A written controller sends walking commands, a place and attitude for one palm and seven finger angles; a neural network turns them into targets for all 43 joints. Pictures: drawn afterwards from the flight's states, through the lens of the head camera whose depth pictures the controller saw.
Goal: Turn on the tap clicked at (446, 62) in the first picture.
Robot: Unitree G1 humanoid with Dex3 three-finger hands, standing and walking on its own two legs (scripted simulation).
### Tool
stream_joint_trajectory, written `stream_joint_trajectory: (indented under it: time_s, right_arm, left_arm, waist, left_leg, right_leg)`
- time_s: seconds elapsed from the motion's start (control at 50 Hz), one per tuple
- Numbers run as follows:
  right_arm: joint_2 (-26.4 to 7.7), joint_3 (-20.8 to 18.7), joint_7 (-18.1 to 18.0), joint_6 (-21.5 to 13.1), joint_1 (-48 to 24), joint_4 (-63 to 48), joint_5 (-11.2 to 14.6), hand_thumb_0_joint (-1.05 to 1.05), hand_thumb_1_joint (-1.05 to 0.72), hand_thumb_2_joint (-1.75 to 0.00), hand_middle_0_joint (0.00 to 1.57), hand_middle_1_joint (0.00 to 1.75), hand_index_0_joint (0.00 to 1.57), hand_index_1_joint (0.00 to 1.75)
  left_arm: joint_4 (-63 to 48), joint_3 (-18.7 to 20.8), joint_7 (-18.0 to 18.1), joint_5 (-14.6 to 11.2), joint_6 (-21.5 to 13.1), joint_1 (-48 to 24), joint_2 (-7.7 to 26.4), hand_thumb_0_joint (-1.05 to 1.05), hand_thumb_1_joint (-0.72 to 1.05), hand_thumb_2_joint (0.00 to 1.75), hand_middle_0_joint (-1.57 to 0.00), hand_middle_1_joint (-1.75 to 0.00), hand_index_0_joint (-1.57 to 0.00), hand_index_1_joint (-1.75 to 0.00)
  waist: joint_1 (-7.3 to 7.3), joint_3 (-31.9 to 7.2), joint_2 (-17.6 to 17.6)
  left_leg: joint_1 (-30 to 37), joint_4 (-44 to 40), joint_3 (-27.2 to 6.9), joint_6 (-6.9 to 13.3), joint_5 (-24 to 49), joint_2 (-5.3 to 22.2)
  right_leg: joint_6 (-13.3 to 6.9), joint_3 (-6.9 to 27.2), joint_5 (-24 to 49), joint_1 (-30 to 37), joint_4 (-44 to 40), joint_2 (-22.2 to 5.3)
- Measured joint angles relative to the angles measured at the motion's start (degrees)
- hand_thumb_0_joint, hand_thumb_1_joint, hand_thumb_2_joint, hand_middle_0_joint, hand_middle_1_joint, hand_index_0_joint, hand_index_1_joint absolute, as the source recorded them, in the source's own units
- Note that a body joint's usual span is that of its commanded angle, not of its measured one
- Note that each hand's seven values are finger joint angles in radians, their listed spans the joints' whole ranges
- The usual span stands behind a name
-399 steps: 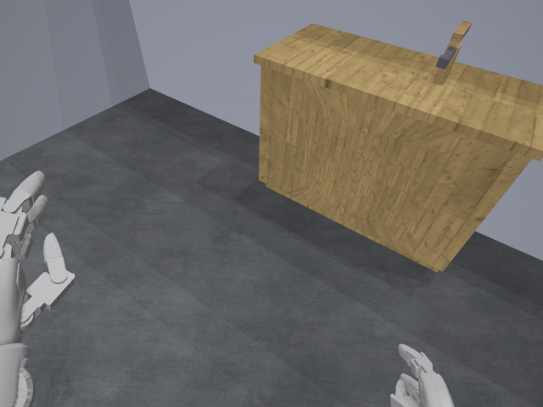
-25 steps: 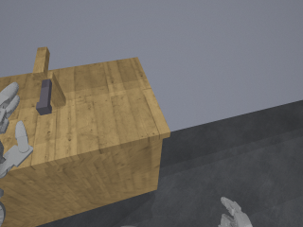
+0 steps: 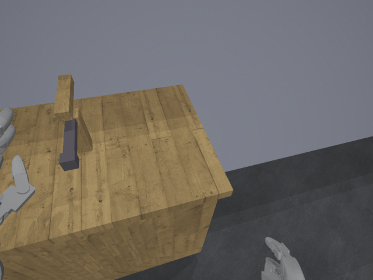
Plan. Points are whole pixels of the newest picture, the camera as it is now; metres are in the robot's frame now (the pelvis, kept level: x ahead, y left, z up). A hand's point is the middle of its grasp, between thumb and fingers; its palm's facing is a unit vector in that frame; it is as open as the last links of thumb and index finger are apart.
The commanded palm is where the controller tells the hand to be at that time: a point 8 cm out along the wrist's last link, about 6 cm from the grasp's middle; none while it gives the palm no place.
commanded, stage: come to a stop and stand still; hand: left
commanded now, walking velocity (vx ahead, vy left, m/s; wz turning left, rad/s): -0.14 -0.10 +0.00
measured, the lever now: (69, 160) +0.31 +0.26 +0.10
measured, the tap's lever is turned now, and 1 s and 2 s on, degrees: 0 0 0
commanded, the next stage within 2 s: look again from close up in 1.26 s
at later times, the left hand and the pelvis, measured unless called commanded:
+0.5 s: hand out of the picture +0.21 +0.27 +0.23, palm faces +0.53 -0.72 -0.44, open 7.4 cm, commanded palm +0.13 +0.26 +0.19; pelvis -0.03 -0.02 +0.01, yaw +0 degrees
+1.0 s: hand out of the picture +0.16 +0.28 +0.19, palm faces +0.42 -0.83 -0.37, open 7.5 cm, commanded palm +0.10 +0.30 +0.19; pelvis -0.05 +0.02 +0.01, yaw +2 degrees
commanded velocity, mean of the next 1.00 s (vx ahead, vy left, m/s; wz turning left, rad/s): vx -0.02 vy -0.02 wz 0.00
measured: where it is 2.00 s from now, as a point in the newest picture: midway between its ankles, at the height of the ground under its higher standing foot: outside the picture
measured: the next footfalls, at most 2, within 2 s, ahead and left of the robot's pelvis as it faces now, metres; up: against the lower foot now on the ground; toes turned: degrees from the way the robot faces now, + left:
none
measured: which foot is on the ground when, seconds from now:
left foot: down 0.00-1.00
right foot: down 0.00-1.00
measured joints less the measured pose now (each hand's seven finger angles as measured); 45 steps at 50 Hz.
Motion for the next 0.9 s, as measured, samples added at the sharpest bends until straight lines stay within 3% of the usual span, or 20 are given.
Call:
stream_joint_trajectory:
  time_s: [0.08, 0.14, 0.2, 0.32, 0.38, 0.44, 0.5, 0.56, 0.62, 0.7, 0.8, 0.9]
  right_arm:
    - [0.2, 0.3, -1.1, -0.2, -0.6, 0.0, -0.7, 0.01, -0.9, -0.9, 0.21, 0.3, 0.21, 0.3]
    - [0.4, 0.3, -1.0, -1.2, -1.7, -0.9, -1.0, 0.01, -0.9, -0.9, 0.21, 0.3, 0.21, 0.3]
    - [0.5, 0.3, -0.5, -1.6, -3.0, -2.0, -1.1, 0.01, -0.9, -0.9, 0.21, 0.3, 0.21, 0.3]
    - [-0.1, 0.0, -0.7, -0.2, -3.1, -3.7, -0.3, 0.01, -0.9, -0.9, 0.21, 0.3, 0.21, 0.3]
    - [-1.7, 1.1, -3.3, -0.5, 0.6, -5.6, 0.6, 0.01, -0.9, -0.9, 0.21, 0.3, 0.21, 0.3]
    - [-2.9, 1.2, -1.7, -1.1, 0.4, -2.9, -0.2, 0.01, -0.9, -0.9, 0.21, 0.3, 0.21, 0.3]
    - [-4.6, 0.1, 0.4, -2.2, 1.4, -2.2, 0.2, 0.01, -0.9, -0.9, 0.21, 0.3, 0.21, 0.3]
    - [-6.3, -1.5, 1.7, -3.9, 3.2, -1.8, 1.0, 0.01, -0.9, -0.9, 0.21, 0.3, 0.21, 0.3]
    - [-6.9, -2.2, 1.7, -5.0, 4.4, -0.8, 0.8, 0.01, -0.9, -0.9, 0.21, 0.3, 0.21, 0.3]
    - [-6.0, -1.7, 0.8, -5.5, 4.4, 1.4, 0.1, 0.01, -0.9, -0.9, 0.2, 0.3, 0.2, 0.3]
    - [-4.6, -1.1, 1.0, -6.4, 3.2, 2.4, -0.1, 0.01, -0.9, -0.9, 0.2, 0.3, 0.2, 0.3]
    - [-3.1, -0.5, 1.9, -7.4, 0.9, 1.9, -0.2, 0.01, -0.9, -0.9, 0.21, 0.3, 0.2, 0.3]
  left_arm:
    - [2.6, -1.0, 0.6, 0.6, 2.6, -3.0, -0.4, 0.02, 0.89, 0.9, -0.21, -0.3, -0.21, -0.3]
    - [2.2, -1.9, 1.0, 0.9, 3.7, -6.0, -0.7, 0.02, 0.89, 0.9, -0.21, -0.3, -0.2, -0.3]
    - [-0.2, -2.9, 1.0, 0.9, 3.4, -6.5, -0.9, 0.02, 0.89, 0.9, -0.21, -0.3, -0.2, -0.3]
    - [-3.4, -2.2, 0.3, -0.1, 1.9, -1.0, 1.1, 0.02, 0.89, 0.9, -0.21, -0.3, -0.21, -0.3]
    - [1.9, -0.1, -1.5, 0.7, 0.1, -9.5, 9.1, 0.02, 0.88, 0.9, -0.22, -0.3, -0.21, -0.3]
    - [8.6, 5.2, -0.7, 0.0, -1.0, -16.4, 11.4, 0.02, 0.88, 0.9, -0.22, -0.3, -0.21, -0.3]
    - [12.0, 6.4, 0.1, -1.9, -1.2, -15.7, 9.2, 0.01, 0.89, 0.9, -0.21, -0.3, -0.21, -0.3]
    - [10.8, 1.4, -0.2, -2.9, -1.8, -9.4, 4.3, 0.01, 0.9, 0.9, -0.2, -0.3, -0.2, -0.3]
    - [9.1, -4.7, -1.2, -2.2, -2.4, -3.1, 0.6, 0.02, 0.9, 0.9, -0.2, -0.3, -0.2, -0.3]
    - [7.9, -6.7, -1.5, -1.1, -3.1, -1.2, 1.7, 0.02, 0.89, 0.9, -0.21, -0.3, -0.21, -0.3]
    - [6.3, -3.1, 0.1, -1.1, -2.8, -6.0, 4.9, 0.02, 0.88, 0.9, -0.22, -0.3, -0.21, -0.3]
    - [2.5, -0.4, 0.9, -1.3, -4.5, -8.4, 4.9, 0.02, 0.89, 0.9, -0.21, -0.3, -0.21, -0.3]
  waist:
    - [1.56, 1.4, -1.8]
    - [1.81, 3.1, -2.5]
    - [0.94, 4.0, -1.7]
    - [-0.73, 2.4, 0.4]
    - [1.92, 2.6, 0.7]
    - [2.72, 2.1, 1.1]
    - [2.19, 1.1, 2.2]
    - [1.76, 0.9, 2.8]
    - [1.5, 1.3, 2.1]
    - [1.83, 2.9, -0.6]
    - [2.58, 4.5, -2.0]
    - [2.47, 4.4, -1.8]
  left_leg:
    - [2.1, -3.8, 0.9, 0.5, 2.6, -0.9]
    - [2.9, -5.7, 0.9, 0.3, 3.9, -1.1]
    - [2.8, -6.2, 0.3, 0.0, 4.7, -0.2]
    - [1.5, -6.6, -0.7, -0.9, 5.6, 1.5]
    - [0.9, -6.4, -2.0, -1.3, 6.2, 1.3]
    - [-0.3, -5.7, -2.0, -1.9, 6.5, 2.0]
    - [-1.3, -5.2, -1.5, -1.9, 6.5, 2.4]
    - [-1.0, -5.0, -1.0, -1.5, 6.4, 2.0]
    - [-1.2, -4.3, -1.1, -1.2, 6.3, 1.5]
    - [-2.3, -3.1, -2.3, -1.0, 6.3, 1.0]
    - [-3.4, -2.6, -3.3, -0.5, 6.8, 0.2]
    - [-3.3, -3.4, -2.5, 0.7, 7.5, -0.9]
  right_leg:
    - [0.1, 0.9, 1.7, 1.0, -1.8, -0.8]
    - [-0.6, 1.0, 2.4, 1.8, -3.6, -0.9]
    - [0.2, 0.4, 4.2, 2.9, -6.6, 0.1]
    - [-0.7, -0.5, 6.7, 3.1, -10.1, 1.9]
    - [-1.1, -1.8, 6.0, 2.5, -8.5, 1.8]
    - [-2.1, -1.7, 6.1, 0.9, -7.5, 2.5]
    - [-2.2, -1.2, 6.3, -0.3, -6.8, 2.8]
    - [-1.8, -0.8, 6.0, -0.5, -5.8, 2.3]
    - [-1.6, -0.9, 5.4, -0.8, -4.7, 1.8]
    - [-1.5, -2.0, 5.1, -1.3, -3.7, 1.4]
    - [-0.9, -3.1, 5.8, -1.4, -4.2, 0.7]
    - [0.3, -2.4, 6.6, -1.6, -4.7, -0.4]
